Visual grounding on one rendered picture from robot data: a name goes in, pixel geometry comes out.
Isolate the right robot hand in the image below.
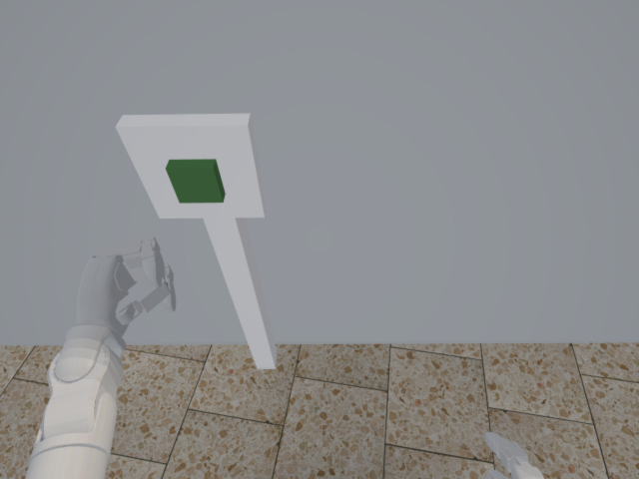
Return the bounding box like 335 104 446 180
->
485 432 544 479

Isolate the left robot forearm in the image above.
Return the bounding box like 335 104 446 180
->
25 323 126 479

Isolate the left robot hand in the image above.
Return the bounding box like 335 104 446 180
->
76 235 176 337

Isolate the button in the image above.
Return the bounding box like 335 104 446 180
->
166 159 226 204

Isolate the panel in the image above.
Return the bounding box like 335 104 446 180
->
116 114 277 369

